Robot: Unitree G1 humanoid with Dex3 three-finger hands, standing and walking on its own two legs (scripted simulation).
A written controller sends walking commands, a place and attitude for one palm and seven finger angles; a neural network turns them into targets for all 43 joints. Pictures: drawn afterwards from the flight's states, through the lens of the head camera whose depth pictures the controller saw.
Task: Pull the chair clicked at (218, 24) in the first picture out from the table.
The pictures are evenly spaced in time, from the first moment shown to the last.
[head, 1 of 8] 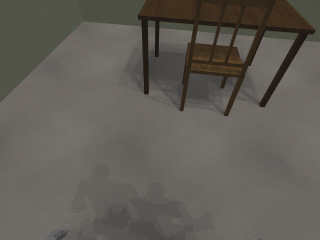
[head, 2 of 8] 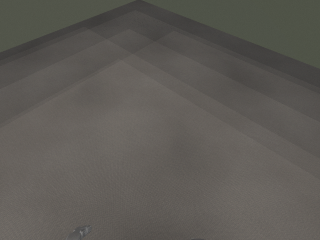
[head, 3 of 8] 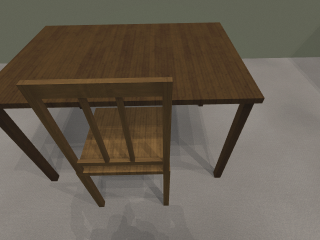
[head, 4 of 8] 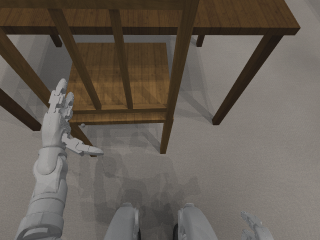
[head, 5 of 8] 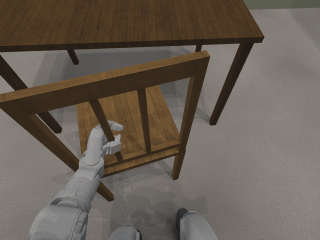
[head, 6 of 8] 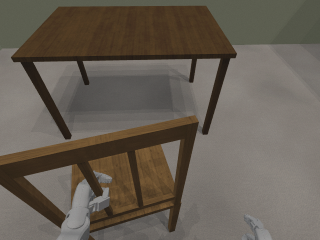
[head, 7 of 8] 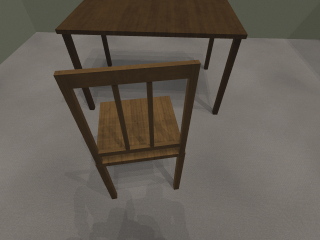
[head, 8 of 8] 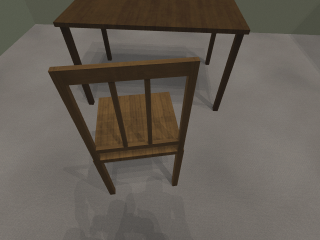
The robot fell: no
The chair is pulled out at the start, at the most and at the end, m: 0.00 0.57 0.57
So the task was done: yes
